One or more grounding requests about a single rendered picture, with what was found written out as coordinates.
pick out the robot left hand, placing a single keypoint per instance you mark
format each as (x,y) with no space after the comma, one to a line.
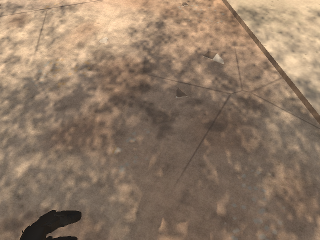
(49,222)

